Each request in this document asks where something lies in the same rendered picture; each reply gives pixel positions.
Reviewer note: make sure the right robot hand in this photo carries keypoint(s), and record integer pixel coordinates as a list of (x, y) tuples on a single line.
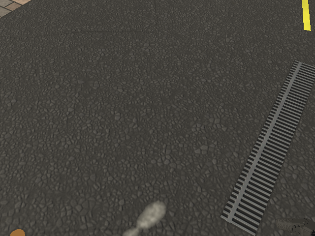
[(303, 227)]

